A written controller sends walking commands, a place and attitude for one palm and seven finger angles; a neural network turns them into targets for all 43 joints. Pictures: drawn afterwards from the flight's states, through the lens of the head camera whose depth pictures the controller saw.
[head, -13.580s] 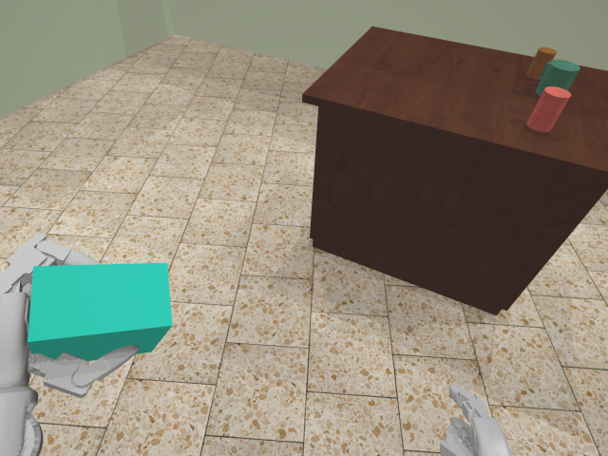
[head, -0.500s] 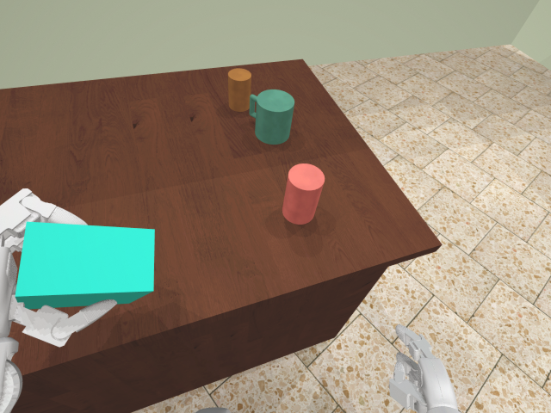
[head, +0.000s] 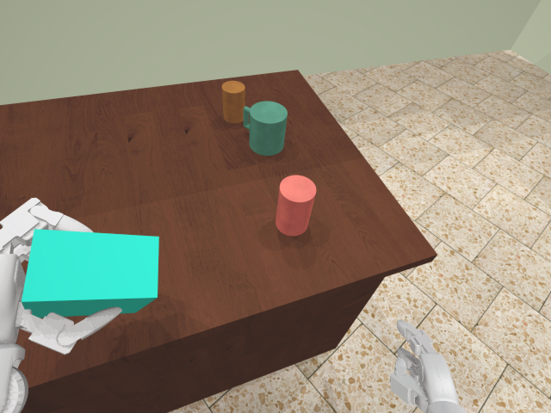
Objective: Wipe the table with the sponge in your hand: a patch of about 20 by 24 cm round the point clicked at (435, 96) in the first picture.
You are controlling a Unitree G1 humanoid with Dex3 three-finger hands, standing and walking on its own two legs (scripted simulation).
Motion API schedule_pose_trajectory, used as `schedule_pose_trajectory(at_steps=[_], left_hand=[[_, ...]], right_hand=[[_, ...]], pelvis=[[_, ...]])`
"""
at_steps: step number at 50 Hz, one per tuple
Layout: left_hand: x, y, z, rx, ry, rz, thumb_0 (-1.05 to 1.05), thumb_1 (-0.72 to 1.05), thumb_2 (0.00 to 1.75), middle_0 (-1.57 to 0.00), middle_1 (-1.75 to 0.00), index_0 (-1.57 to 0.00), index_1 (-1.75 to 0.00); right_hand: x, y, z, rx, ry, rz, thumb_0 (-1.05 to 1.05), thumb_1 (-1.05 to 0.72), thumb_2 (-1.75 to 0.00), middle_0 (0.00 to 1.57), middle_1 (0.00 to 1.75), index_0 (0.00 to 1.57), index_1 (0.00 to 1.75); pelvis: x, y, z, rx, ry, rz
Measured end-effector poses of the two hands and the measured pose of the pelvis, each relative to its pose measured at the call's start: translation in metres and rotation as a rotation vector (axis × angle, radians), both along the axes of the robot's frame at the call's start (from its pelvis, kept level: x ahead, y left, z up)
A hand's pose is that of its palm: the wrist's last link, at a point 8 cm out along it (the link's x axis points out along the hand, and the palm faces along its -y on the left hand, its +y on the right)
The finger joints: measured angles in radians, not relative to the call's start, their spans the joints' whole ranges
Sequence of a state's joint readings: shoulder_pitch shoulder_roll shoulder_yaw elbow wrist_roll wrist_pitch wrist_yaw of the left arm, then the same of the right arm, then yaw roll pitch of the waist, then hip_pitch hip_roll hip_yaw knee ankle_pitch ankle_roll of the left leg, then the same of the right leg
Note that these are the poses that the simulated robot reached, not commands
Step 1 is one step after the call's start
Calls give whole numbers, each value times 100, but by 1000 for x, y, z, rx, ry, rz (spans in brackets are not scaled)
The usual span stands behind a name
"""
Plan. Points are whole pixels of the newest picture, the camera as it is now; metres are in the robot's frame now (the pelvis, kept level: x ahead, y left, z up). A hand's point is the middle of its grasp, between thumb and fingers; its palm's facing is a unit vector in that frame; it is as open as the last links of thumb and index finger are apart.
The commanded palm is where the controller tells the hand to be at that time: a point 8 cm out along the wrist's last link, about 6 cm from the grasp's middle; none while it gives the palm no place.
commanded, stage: come to a stop and stand still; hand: left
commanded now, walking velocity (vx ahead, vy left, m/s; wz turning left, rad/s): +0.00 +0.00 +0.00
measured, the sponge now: (110, 277) +0.23 +0.21 +0.13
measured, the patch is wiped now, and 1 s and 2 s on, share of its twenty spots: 0.00 0.00 0.00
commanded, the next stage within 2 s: look again from close up in 1.10 s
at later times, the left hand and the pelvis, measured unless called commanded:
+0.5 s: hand (73, 267) +0.24 +0.26 +0.12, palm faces +0.30 -0.87 -0.40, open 10.6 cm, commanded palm +0.17 +0.29 +0.18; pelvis +0.02 +0.01 -0.01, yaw +2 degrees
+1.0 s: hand (45, 283) +0.21 +0.27 +0.14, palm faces +0.39 -0.84 -0.37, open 10.6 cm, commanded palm +0.15 +0.29 +0.18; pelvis -0.01 +0.01 +0.00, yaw +1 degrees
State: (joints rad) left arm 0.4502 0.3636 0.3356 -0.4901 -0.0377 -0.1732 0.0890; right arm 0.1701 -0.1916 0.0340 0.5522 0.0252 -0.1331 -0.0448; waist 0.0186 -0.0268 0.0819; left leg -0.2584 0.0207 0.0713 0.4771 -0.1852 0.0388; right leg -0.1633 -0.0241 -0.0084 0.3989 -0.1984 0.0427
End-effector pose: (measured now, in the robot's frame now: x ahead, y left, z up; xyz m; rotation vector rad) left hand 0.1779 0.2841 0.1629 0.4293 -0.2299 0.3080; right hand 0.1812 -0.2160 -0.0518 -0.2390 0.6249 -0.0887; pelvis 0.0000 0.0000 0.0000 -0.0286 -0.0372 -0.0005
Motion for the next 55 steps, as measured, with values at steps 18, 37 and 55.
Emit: schedule_pose_trajectory(at_steps=[18,37,55], left_hand=[[26,28,34,119,-217,40,-2,-54,102,-66,-134,-69,-133],[3,27,15,119,-112,-20,-2,-54,102,-67,-133,-70,-132],[-6,11,-11,-12,7,7,-2,-54,102,-67,-133,-70,-132]], right_hand=[[-12,-7,-17,-17,98,99,2,-90,-90,20,30,20,30],[19,24,-15,-7,66,145,2,-91,-90,20,30,20,30],[3,12,0,-18,6,51,2,-90,-90,20,30,20,30]], pelvis=[[15,-2,-7,-2,56,10],[6,13,-9,5,42,43],[-8,8,-3,-5,7,16]])
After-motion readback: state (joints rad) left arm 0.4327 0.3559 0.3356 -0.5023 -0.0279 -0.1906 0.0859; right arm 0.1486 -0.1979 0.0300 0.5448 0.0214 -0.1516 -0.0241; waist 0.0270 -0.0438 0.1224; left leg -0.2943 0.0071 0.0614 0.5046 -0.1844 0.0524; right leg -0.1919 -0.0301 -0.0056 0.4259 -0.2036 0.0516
